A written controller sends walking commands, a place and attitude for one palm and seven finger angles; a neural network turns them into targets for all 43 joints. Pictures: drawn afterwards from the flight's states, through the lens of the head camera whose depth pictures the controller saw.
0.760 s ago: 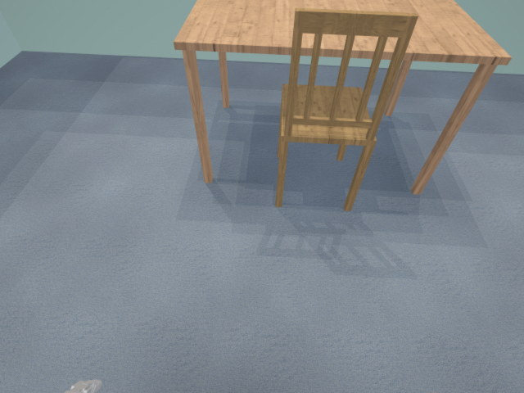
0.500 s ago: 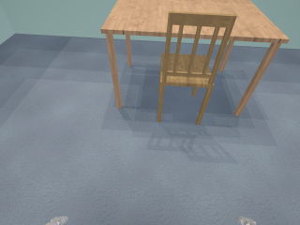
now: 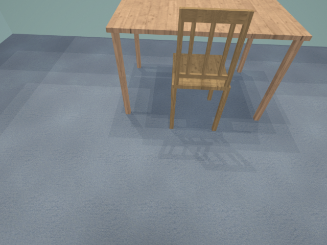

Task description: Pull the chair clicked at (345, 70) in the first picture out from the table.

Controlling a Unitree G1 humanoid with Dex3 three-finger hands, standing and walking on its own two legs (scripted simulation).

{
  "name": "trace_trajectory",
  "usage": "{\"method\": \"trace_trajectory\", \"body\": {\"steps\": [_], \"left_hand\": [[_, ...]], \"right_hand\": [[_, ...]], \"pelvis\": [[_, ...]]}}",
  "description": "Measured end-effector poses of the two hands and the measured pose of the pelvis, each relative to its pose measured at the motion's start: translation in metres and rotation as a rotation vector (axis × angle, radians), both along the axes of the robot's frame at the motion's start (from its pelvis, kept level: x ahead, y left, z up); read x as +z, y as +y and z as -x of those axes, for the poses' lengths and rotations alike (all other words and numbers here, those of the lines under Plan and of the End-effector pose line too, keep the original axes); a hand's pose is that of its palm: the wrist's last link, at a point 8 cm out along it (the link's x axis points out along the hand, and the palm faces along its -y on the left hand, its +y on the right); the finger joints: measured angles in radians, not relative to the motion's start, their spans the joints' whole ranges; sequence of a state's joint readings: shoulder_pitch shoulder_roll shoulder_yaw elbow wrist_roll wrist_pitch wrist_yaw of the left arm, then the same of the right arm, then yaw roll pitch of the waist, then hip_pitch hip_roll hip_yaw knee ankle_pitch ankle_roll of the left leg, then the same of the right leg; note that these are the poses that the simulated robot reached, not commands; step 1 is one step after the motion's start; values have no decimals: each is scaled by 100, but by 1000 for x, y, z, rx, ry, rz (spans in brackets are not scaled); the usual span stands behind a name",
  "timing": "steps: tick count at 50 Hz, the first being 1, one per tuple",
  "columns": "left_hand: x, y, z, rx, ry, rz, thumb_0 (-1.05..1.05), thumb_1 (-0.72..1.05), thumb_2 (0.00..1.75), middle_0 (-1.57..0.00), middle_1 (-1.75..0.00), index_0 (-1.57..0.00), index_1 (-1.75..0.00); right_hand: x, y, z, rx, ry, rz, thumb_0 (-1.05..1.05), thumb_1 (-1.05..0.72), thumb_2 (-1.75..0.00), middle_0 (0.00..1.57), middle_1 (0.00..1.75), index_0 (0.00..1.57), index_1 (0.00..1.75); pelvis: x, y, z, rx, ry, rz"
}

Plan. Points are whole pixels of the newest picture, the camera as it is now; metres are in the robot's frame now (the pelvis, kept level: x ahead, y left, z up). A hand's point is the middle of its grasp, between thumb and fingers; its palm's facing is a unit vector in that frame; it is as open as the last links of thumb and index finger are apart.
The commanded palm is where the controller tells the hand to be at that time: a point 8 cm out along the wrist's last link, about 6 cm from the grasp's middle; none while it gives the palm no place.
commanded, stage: stand and wait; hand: left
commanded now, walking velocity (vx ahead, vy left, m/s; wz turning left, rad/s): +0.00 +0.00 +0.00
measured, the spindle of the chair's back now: (208, 50) +1.11 -0.19 -0.09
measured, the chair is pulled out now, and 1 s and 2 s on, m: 0.00 0.00 0.00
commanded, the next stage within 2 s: look at it before walking up in 0.06 s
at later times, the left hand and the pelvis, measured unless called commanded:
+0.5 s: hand out of the picture +0.08 +0.24 -0.16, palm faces -0.02 -0.94 -0.33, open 7.4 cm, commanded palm none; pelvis +0.00 +0.00 +0.00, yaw +0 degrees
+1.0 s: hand out of the picture +0.06 +0.23 -0.17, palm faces -0.06 -0.94 -0.32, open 7.4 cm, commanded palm none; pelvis +0.00 -0.01 +0.00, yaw -5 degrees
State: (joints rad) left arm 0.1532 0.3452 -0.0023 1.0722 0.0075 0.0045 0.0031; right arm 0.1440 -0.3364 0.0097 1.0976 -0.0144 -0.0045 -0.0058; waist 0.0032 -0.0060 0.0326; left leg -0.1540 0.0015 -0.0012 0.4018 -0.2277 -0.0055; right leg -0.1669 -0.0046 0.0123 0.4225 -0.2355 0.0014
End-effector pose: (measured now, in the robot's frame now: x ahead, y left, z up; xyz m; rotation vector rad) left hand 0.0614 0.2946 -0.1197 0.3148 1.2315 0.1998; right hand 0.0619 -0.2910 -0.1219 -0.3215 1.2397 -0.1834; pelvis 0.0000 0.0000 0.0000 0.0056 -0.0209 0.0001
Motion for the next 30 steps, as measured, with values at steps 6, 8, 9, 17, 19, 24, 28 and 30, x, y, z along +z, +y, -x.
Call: {"method": "trace_trajectory", "body": {"steps": [6,8,9,17,19,24,28,30], "left_hand": [[1,-4,-5,-7,-16,6,1,90,90,-21,-30,-20,-30],[1,-5,-6,-10,-21,8,1,90,90,-21,-30,-20,-30],[1,-6,-7,-12,-23,9,1,90,90,-21,-30,-20,-30],[1,-8,-10,-17,-32,15,1,90,90,-21,-30,-20,-30],[1,-9,-10,-16,-31,15,1,90,90,-21,-30,-20,-30],[1,-8,-8,-11,-25,15,1,90,90,-21,-30,-20,-30],[0,-7,-6,-7,-17,13,1,90,90,-21,-30,-20,-30],[0,-7,-5,-6,-13,12,1,90,90,-21,-30,-20,-30]], "right_hand": [[0,1,0,-2,-11,-4,1,-91,-90,20,30,20,30],[1,1,-2,-2,-18,-6,1,-91,-90,20,30,20,30],[1,1,-3,-2,-21,-7,1,-91,-90,20,30,20,30],[2,2,-7,0,-37,-10,1,-91,-90,20,30,20,30],[3,2,-8,0,-37,-9,1,-91,-90,20,30,20,30],[3,1,-8,0,-33,-6,1,-91,-90,20,30,20,30],[3,0,-8,0,-28,-5,1,-91,-90,20,30,20,30],[3,0,-8,-1,-27,-4,1,-91,-90,20,30,20,30]], "pelvis": [[0,-1,2,-3,-1,-1],[1,-1,2,-4,-2,-1],[1,-1,2,-5,-1,-1],[1,-2,2,-7,1,-1],[1,-2,2,-7,1,-1],[2,-2,1,-7,1,-1],[2,-2,0,-7,1,0],[2,-2,0,-8,0,-1]]}}
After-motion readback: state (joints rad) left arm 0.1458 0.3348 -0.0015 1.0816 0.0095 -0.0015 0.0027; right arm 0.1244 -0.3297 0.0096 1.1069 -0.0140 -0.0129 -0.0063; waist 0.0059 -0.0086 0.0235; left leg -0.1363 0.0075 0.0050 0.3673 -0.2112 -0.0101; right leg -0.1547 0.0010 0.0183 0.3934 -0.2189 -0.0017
